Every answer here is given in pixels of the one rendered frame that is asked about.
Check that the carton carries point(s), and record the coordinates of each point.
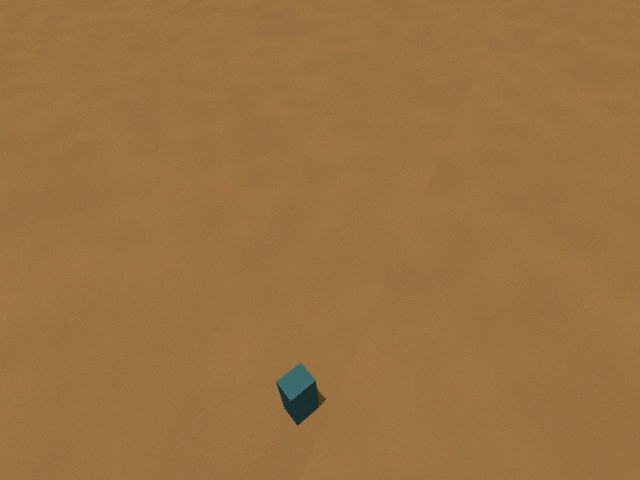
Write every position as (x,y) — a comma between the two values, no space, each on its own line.
(298,391)

